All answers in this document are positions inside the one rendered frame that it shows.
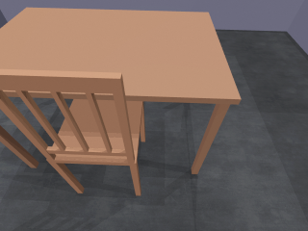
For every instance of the chair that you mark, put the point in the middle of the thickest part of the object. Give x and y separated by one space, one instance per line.
94 132

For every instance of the table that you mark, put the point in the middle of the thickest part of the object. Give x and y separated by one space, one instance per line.
164 56

